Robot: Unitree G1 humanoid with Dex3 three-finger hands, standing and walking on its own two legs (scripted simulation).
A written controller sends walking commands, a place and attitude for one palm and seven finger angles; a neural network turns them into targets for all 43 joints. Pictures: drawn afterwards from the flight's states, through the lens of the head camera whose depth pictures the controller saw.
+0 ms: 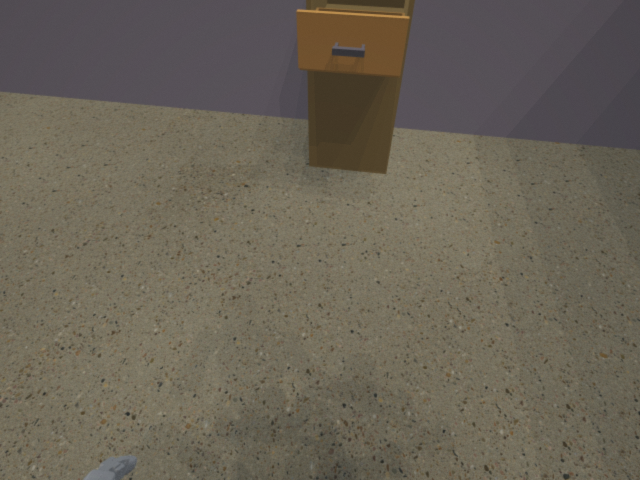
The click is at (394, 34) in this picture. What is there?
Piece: drawer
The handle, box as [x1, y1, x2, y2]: [332, 42, 364, 57]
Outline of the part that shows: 332,47 332,54 363,57 364,54 364,44 362,44 360,48 341,47 338,46 338,43 336,42 335,45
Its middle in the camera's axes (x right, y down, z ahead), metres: +0.09 -0.61 +1.25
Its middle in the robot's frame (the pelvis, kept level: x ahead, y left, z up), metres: +1.35 -0.02 -0.03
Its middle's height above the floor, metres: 0.74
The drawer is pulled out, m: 0.30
